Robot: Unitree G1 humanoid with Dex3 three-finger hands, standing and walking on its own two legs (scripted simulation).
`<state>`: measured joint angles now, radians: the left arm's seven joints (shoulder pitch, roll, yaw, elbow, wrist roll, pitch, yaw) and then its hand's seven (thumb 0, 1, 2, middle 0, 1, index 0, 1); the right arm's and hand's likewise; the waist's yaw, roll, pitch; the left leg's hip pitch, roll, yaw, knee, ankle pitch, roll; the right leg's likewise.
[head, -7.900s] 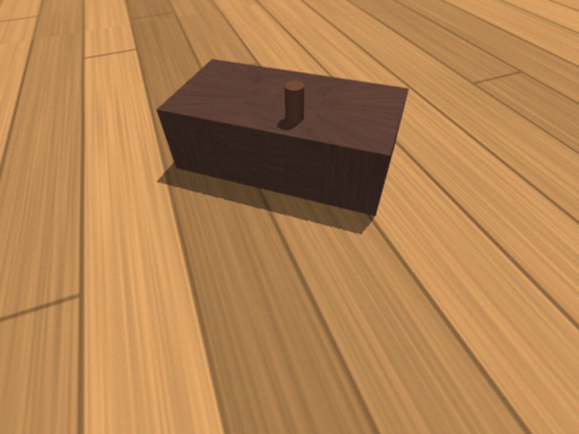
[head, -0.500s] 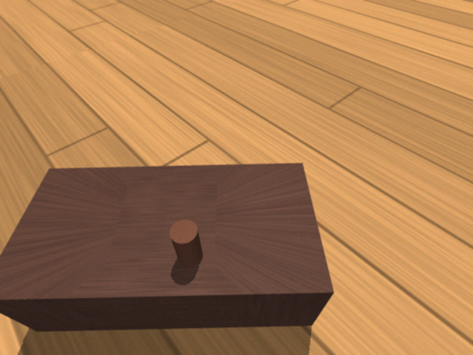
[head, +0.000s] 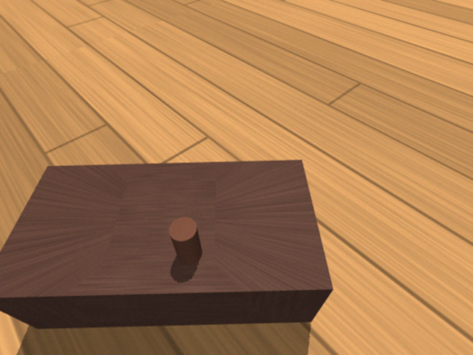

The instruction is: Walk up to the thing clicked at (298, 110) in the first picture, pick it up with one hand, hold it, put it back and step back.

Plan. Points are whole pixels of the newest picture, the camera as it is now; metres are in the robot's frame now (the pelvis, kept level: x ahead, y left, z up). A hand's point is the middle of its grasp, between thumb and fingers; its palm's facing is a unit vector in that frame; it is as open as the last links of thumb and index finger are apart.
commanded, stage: go down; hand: left
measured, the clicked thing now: (186, 241) +0.51 +0.17 -0.34
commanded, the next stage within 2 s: none
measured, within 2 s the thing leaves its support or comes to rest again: neither
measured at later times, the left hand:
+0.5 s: hand (111, 352) +0.18 +0.26 -0.15, palm faces +0.03 -0.94 -0.34, open 15.4 cm
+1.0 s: hand (107, 350) +0.18 +0.27 -0.15, palm faces +0.04 -0.95 -0.31, open 17.5 cm
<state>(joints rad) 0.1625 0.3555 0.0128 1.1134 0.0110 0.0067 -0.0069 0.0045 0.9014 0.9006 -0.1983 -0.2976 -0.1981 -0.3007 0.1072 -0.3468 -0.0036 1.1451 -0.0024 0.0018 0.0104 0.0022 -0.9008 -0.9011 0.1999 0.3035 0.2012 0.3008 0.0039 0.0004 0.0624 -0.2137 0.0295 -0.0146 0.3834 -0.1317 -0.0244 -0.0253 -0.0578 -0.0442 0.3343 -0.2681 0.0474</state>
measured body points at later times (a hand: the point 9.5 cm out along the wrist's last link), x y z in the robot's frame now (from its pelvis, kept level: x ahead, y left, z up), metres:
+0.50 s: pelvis +0.01 +0.00 -0.02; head +0.05 +0.00 +0.43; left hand +0.17 +0.31 -0.13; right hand +0.10 -0.27 -0.13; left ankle +0.05 +0.13 -0.74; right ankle -0.05 -0.15 -0.74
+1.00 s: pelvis +0.02 +0.01 -0.05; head +0.07 +0.01 +0.40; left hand +0.18 +0.32 -0.13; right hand +0.17 -0.26 -0.13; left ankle +0.05 +0.13 -0.74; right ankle -0.05 -0.15 -0.74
